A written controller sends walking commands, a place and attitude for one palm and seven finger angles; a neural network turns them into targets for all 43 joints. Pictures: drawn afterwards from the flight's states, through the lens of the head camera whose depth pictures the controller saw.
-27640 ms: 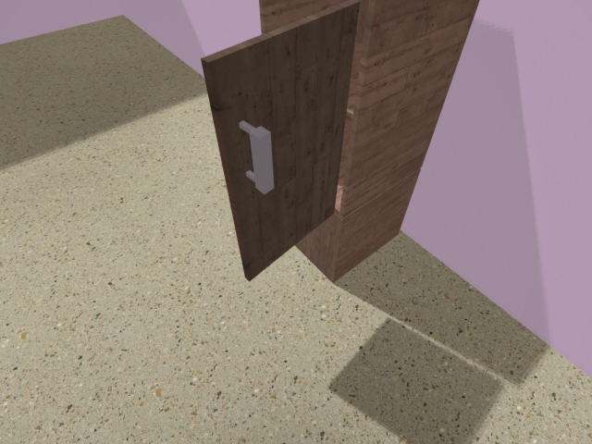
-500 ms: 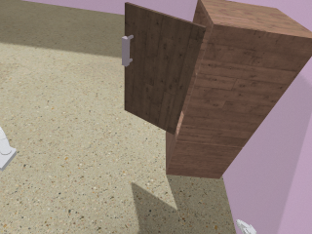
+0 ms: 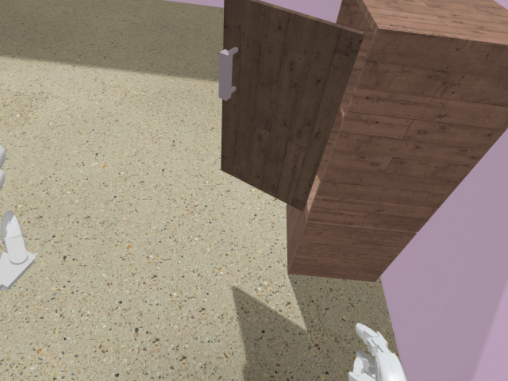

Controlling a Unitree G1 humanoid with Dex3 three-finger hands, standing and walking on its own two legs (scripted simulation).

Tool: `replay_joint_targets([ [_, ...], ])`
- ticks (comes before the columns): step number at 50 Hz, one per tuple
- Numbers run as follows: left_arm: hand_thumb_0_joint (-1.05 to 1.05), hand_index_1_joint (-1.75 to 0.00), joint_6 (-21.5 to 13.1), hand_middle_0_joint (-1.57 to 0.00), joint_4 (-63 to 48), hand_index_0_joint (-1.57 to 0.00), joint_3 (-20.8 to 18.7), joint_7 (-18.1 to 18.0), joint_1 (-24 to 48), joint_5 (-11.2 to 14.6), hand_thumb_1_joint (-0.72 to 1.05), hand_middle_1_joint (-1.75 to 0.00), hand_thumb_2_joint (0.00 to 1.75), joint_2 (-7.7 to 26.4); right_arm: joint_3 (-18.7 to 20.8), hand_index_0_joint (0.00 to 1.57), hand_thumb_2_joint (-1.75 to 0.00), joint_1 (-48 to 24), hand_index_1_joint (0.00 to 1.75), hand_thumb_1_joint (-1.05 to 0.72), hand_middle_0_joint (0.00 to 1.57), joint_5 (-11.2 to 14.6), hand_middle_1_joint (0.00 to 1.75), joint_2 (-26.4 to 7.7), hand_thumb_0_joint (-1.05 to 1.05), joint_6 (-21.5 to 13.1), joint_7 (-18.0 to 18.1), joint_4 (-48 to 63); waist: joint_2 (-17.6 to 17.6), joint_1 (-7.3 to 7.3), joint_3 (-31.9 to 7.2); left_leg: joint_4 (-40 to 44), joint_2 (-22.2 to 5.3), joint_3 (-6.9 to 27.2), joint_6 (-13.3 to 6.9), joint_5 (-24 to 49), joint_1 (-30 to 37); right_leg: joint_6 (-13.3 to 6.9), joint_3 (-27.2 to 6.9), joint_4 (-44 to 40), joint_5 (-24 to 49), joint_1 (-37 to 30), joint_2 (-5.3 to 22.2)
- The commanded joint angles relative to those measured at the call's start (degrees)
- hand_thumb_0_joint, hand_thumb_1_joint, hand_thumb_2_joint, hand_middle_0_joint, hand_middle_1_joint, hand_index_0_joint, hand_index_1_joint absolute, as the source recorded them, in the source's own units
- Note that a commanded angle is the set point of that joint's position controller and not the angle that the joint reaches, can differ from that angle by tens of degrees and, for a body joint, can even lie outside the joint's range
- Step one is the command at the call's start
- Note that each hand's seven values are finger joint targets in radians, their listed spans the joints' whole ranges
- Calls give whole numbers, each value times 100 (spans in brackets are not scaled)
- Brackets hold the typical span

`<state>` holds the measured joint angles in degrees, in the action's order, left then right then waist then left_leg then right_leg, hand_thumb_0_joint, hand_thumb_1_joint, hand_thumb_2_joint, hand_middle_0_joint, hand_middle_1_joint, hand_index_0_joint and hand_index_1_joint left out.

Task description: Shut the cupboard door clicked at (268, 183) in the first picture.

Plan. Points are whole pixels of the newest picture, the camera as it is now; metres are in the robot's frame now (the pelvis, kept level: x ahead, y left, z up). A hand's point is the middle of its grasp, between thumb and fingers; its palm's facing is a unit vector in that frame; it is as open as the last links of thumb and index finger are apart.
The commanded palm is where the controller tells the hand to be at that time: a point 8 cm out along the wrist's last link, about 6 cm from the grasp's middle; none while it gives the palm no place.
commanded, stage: let the arm hang, fingers relaxed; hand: left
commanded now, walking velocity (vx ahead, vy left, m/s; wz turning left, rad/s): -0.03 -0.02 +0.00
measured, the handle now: (229, 73) +0.85 +0.11 +0.06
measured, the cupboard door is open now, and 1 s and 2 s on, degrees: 62 62 62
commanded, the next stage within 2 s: look to check the result in 1.20 s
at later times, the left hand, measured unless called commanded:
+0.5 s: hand out of the picture -0.01 +0.18 -0.19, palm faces +0.07 -0.98 -0.16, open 7.0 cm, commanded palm none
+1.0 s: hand out of the picture -0.04 +0.17 -0.18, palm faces +0.06 -0.99 -0.15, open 7.4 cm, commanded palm none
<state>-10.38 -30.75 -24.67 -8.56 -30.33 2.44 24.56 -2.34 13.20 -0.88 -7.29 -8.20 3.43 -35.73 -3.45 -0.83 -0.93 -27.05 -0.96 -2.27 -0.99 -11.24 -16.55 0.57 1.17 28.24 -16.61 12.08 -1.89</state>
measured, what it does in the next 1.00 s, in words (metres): stands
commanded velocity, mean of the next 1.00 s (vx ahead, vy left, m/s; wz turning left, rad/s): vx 0.00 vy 0.00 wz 0.00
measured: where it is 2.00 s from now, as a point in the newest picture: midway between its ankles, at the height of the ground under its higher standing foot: outside the picture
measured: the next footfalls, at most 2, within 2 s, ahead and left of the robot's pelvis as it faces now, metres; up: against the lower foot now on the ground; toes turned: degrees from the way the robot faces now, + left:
none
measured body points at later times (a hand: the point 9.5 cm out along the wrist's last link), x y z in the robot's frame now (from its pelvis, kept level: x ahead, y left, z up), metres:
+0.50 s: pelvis -0.01 +0.00 +0.00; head +0.01 +0.03 +0.44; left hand -0.01 +0.24 -0.17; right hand +0.01 -0.25 -0.14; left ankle +0.03 +0.11 -0.74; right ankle -0.02 -0.10 -0.74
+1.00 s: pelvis -0.01 +0.02 +0.00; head -0.03 +0.02 +0.45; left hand -0.04 +0.22 -0.16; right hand -0.02 -0.19 -0.16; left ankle +0.03 +0.11 -0.74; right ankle -0.02 -0.10 -0.74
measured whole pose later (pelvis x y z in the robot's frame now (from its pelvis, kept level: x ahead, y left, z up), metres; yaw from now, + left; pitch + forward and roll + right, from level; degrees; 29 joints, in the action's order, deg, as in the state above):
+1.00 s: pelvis -0.01 +0.02 +0.00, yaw +1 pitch -2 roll +0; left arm -0.1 65.7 0.0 -1.9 -19.3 -1.0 6.5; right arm -0.1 17.8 -0.7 -7.1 0.7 2.1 -65.0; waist 0.1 -0.4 0.1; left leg -23.5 1.6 -2.1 -2.6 -8.6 -12.9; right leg 0.0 2.1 23.6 -13.9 7.6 0.5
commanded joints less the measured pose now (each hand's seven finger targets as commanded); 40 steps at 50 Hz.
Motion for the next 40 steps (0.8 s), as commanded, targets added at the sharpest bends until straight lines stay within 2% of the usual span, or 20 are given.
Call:
replay_joint_targets([
  [1, 0, -30, -316, -20, -815, -20, -869, -66, -173, 71, 90, -30, 90, 1020, 410, 20, -90, -409, 30, -90, 20, 44, 30, -1071, 0, -138, 34, 844, 1323, 58, -768, 610, -780, 582, 31, 623, -157, -64, -168, -584, 1072, -855, 147],
  [2, 0, -30, -297, -20, -651, -20, -851, -75, -185, 111, 90, -30, 90, 967, 397, 20, -90, -408, 30, -90, 20, 59, 30, -1061, 0, -95, 43, 849, 1165, 51, -756, 494, -698, 513, 43, 526, -211, -101, -325, -590, 1317, -810, 273],
  [4, 0, -30, -206, -20, -437, -20, -669, -75, -364, 154, 90, -30, 90, 795, 427, 20, -90, -352, 30, -90, 20, 131, 30, -1059, 0, -1, 32, 838, 495, 18, -945, 62, -509, 403, 86, 628, 22, -229, -718, -649, 1817, -664, 526],
  [5, 0, -30, 551, -20, 3529, -20, 1886, 741, 280, -470, 90, -30, 90, -114, 679, 20, -90, -870, 30, -90, 20, 144, 30, -1990, 0, -266, -375, -269, 405, -150, -462, -1078, -602, 407, 53, 1915, -165, -430, -427, 110, 3796, 147, 1191],
  [6, 0, -30, 939, -20, 3641, -20, 1759, 839, 432, -431, 90, -30, 90, -94, 776, 20, -90, -436, 30, -90, 20, 102, 30, -1841, 0, 27, -348, -297, 324, -175, -785, -990, -624, 403, 111, 1766, 291, -554, -712, 235, 3781, 370, 1099],
  [7, 0, -30, 1004, -20, 3785, -20, 1861, 883, 643, -427, 90, -30, 90, -198, 712, 20, -90, -310, 30, -90, 20, 86, 30, -1736, 0, 185, -306, -305, 100, -112, -809, -1071, -556, 384, 41, 1594, 167, -538, -543, 326, 3323, 445, 1055],
  [10, 0, -30, 1026, -20, 4737, -20, 1967, 898, 1156, -464, 90, -30, 90, -86, 574, 20, -90, -325, 30, -90, 20, 11, 30, -1584, 0, 525, -268, -301, -1279, -44, -544, -1289, -269, 468, -23, 787, -207, -710, -670, 138, 3138, 367, 1220],
  [11, 0, -30, 1035, -20, 5111, -20, 1977, 883, 1268, -472, 90, -30, 90, -92, 546, 20, -90, -327, 30, -90, 20, -29, 30, -1540, 0, 615, -262, -334, -1527, -36, -444, -1361, -135, 438, -3, 255, -319, -821, -730, 38, 3089, 301, 1313],
  [12, 0, -30, 1054, -20, 5483, -20, 2006, 859, 1378, -468, 90, -30, 90, -98, 534, 20, -90, -327, 30, -90, 20, -62, 30, -1501, 0, 703, -258, -398, -1511, -30, -320, -1425, -53, 394, 11, -203, -358, -924, -784, -60, 2960, 309, 1414],
  [13, 0, -30, 1072, -20, 5839, -20, 2056, 821, 1513, -455, 90, -30, 90, -87, 519, 20, -90, -289, 30, -90, 20, -94, 30, -1479, 0, 757, -267, -498, -1102, -65, -281, -1274, -82, 398, 28, -132, -241, -966, -792, -26, 2805, 304, 1421],
  [15, 0, -30, 1156, -20, 6431, -20, 2183, 773, 1714, -401, 90, -30, 90, -228, 417, 20, -90, -189, 30, -90, 20, -115, 30, -1298, 0, 865, -275, -811, -63, -107, -63, -623, -256, 594, -9, 776, 231, -706, -617, -88, 1286, 713, 1183],
  [16, 0, -30, 1183, -20, 6739, -20, 2221, 769, 1728, -374, 90, -30, 90, -314, 364, 20, -90, -231, 30, -90, 20, -125, 30, -1320, 0, 865, -280, -938, 577, -65, 130, -111, -453, 960, -101, 930, 99, -482, -464, -23, 476, 679, 840],
  [17, 0, -30, 1196, -20, 7079, -20, 2241, 761, 1594, -359, 90, -30, 90, -387, 341, 20, -90, -292, 30, -90, 20, -130, 30, -1388, 0, 849, -273, -1078, 1045, 41, 190, 370, -657, 1303, -247, 432, -288, -307, -367, -108, -203, 270, 578],
  [19, 0, -30, 1166, -20, 7713, -20, 2230, 767, 1318, -347, 90, -30, 90, -435, 317, 20, -90, -366, 30, -90, 20, -92, 30, -1347, 0, 838, -245, -1306, 1215, 196, 224, 689, -621, 1361, -270, -205, -671, -275, -397, -350, -145, -325, 567],
  [20, 0, -30, 1132, -20, 7990, -20, 2248, 776, 1232, -331, 90, -30, 90, -520, 299, 20, -90, -288, 30, -90, 20, -78, 30, -1259, 0, 835, -221, -1453, 1204, 187, 160, 685, -500, 1201, -201, -387, -588, -326, -490, -534, -115, -408, 626],
  [21, 0, -30, 1104, -20, 8161, -20, 2181, 770, 1125, -343, 90, -30, 90, -703, 322, 20, -90, -177, 30, -90, 20, -100, 30, -1135, 0, 833, -199, -1559, 1440, 172, 0, 674, -434, 1074, -163, -516, -406, -386, -524, -684, -123, -433, 683],
  [22, 0, -30, 1093, -20, 8343, -20, 2214, 772, 1119, -326, 90, -30, 90, -636, 318, 20, -90, -71, 30, -90, 20, -81, 30, -1083, 0, 838, -193, -1682, 1577, 138, -17, 675, -395, 1025, -133, -518, -287, -410, -536, -763, -78, -425, 710],
  [30, 0, -30, 1005, -20, 9294, -20, 2360, 732, 857, -300, 90, -30, 90, -850, 337, 20, -90, 601, 30, -90, 20, 22, 30, -934, 0, 803, -115, -2374, 387, 38, 148, 762, -499, 900, -142, 82, 323, -368, -406, -1113, 264, -271, 725],
  [37, 0, -30, 1028, -20, 9611, -20, 2409, 672, 590, -310, 90, -30, 90, -1048, 321, 20, -90, 777, 30, -90, 20, 21, 30, -744, 0, 842, -105, -2673, 69, 28, 655, 972, -459, 841, -160, -355, 303, -317, -400, -1163, -102, 90, 699],
  [40, 0, -30, 1018, -20, 9642, -20, 2404, 654, 521, -314, 90, -30, 90, -1098, 313, 20, -90, 797, 30, -90, 20, 14, 30, -630, 0, 842, -117, -2737, 165, 28, 679, 950, -407, 768, -147, -324, 342, -317, -413, -1159, -191, 189, 729],
])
